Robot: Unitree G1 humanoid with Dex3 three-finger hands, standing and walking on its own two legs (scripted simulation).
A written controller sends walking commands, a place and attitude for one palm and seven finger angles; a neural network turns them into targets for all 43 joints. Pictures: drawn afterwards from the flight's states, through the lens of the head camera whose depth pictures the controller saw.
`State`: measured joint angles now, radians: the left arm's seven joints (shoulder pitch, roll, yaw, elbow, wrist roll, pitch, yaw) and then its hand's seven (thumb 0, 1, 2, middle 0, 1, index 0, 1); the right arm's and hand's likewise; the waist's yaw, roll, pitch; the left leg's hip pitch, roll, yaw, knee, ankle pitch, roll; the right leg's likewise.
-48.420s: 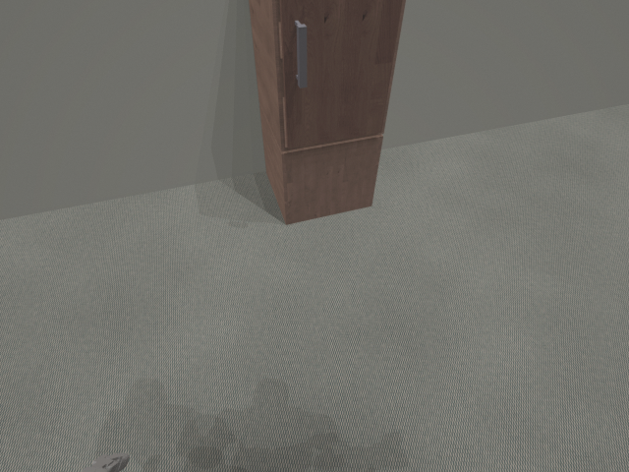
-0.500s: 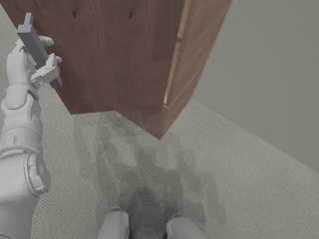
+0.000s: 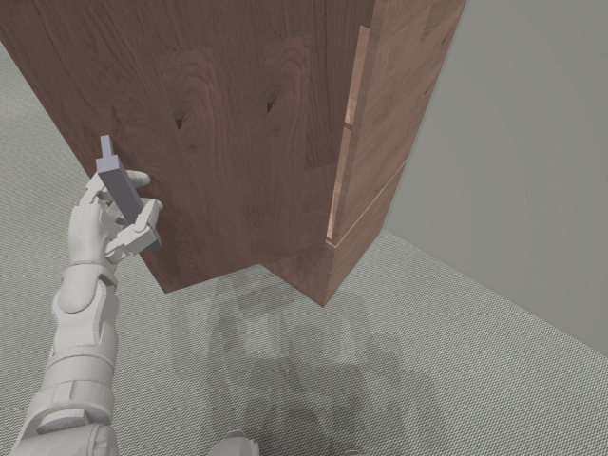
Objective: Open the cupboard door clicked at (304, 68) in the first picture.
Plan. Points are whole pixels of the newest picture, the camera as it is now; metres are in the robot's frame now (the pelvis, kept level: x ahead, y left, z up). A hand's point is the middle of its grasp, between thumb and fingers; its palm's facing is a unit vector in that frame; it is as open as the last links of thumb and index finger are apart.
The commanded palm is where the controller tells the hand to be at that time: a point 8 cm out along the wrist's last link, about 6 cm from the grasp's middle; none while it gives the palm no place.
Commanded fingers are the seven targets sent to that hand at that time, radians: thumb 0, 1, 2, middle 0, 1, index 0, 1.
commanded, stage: pull the door open along its arc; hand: left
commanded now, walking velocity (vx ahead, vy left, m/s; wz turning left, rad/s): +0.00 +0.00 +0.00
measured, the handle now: (131, 198) +0.45 +0.24 +0.06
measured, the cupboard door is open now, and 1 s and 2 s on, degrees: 58 87 94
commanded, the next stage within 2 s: open thumb and fingers to let go in 0.60 s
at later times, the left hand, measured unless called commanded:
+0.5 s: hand (217, 293) +0.30 +0.10 +0.07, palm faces +0.50 -0.87 +0.01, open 6.3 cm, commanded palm +0.25 +0.14 +0.06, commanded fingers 0.00 0.90 0.90 -0.40 -1.35 -0.40 -1.35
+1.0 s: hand (240, 304) +0.29 +0.07 +0.06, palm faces +0.49 -0.87 +0.01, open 8.1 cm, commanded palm +0.24 +0.11 +0.06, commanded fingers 0.00 -0.22 0.42 -0.32 -1.23 -0.32 -1.23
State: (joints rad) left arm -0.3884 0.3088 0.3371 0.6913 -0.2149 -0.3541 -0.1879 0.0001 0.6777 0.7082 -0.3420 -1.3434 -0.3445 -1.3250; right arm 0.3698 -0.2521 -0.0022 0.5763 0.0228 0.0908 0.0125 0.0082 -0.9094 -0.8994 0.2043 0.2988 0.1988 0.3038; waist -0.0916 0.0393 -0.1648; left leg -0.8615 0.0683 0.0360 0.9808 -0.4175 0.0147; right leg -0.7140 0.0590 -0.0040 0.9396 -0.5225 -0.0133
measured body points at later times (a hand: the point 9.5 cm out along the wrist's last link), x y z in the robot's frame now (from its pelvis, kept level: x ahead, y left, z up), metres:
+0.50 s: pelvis -0.02 -0.04 +0.00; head +0.01 -0.05 +0.45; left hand +0.27 +0.15 +0.07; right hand +0.15 -0.25 -0.11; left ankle +0.03 +0.11 -0.68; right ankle -0.04 -0.12 -0.68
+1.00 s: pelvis -0.01 -0.04 +0.00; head +0.02 -0.06 +0.45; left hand +0.26 +0.12 +0.06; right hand +0.18 -0.25 -0.11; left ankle +0.03 +0.11 -0.68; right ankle -0.04 -0.12 -0.68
